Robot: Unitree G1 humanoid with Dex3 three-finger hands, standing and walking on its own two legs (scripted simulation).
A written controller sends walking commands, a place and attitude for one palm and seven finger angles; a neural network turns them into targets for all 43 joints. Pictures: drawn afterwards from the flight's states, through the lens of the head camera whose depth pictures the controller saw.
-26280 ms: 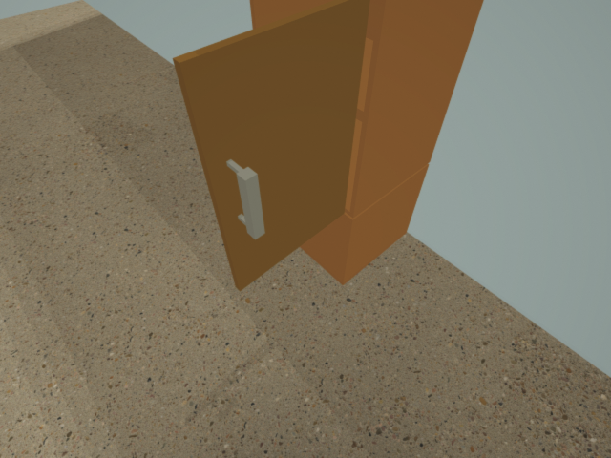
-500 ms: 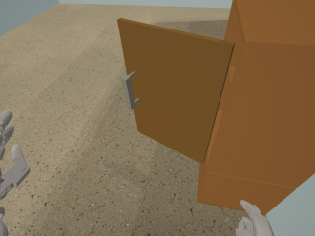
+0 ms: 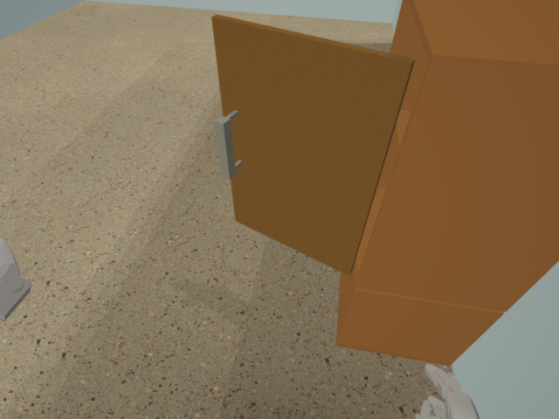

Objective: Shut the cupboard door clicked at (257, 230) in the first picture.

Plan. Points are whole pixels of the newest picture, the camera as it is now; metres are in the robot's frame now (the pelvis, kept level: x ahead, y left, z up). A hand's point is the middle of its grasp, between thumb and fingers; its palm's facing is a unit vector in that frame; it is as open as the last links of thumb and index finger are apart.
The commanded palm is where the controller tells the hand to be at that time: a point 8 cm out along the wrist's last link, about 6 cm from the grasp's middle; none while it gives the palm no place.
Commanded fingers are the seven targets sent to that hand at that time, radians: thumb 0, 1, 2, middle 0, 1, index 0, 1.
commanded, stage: step back with the hand held close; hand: left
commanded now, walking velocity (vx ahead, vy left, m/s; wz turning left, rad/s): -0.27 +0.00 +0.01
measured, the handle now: (231, 144) +0.71 +0.16 +0.00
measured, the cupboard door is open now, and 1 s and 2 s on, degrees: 69 69 69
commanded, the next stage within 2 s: stop stepping back and stand still in 1.28 s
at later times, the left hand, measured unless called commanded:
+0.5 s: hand (9, 332) +0.16 +0.26 +0.18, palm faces +0.50 -0.74 -0.46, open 7.4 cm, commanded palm +0.09 +0.30 +0.20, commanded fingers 0.00 0.90 0.90 -0.20 -0.30 -0.20 -0.30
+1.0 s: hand out of the picture +0.09 +0.27 +0.19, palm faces +0.50 -0.72 -0.48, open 7.4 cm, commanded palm +0.01 +0.31 +0.20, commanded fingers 0.00 0.90 0.90 -0.20 -0.30 -0.20 -0.30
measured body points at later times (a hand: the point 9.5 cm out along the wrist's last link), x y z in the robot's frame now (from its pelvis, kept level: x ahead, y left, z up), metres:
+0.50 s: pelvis -0.05 -0.01 -0.01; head -0.04 +0.01 +0.44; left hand +0.13 +0.30 +0.20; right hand +0.12 -0.26 -0.08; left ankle +0.01 +0.06 -0.72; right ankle +0.07 -0.13 -0.72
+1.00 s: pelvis -0.09 +0.00 -0.01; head -0.07 +0.03 +0.44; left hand +0.06 +0.31 +0.21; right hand +0.09 -0.24 -0.08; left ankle +0.01 +0.07 -0.72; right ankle -0.02 -0.15 -0.69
